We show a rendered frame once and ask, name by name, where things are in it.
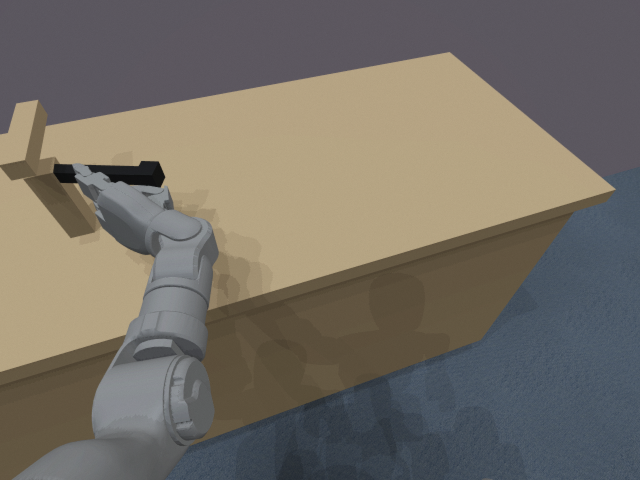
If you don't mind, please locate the tap lever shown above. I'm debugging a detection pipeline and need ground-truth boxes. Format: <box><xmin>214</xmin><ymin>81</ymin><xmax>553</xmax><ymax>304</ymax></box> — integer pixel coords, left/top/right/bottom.
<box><xmin>53</xmin><ymin>161</ymin><xmax>165</xmax><ymax>188</ymax></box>

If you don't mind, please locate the robot left hand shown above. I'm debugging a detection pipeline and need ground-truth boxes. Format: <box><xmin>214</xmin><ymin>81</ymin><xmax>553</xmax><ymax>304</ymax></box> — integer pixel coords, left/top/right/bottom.
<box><xmin>72</xmin><ymin>163</ymin><xmax>174</xmax><ymax>255</ymax></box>

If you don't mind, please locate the counter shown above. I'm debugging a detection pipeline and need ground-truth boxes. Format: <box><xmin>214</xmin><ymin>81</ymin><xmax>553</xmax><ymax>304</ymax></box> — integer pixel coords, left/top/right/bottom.
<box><xmin>0</xmin><ymin>52</ymin><xmax>616</xmax><ymax>480</ymax></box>

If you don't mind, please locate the left robot upper arm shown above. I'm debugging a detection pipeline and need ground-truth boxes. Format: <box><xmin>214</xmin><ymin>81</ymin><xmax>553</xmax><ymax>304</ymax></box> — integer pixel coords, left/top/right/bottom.
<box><xmin>12</xmin><ymin>354</ymin><xmax>215</xmax><ymax>480</ymax></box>

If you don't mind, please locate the left robot forearm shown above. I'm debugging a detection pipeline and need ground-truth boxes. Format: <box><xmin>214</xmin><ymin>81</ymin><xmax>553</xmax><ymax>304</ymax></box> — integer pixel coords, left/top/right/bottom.
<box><xmin>92</xmin><ymin>210</ymin><xmax>219</xmax><ymax>436</ymax></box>

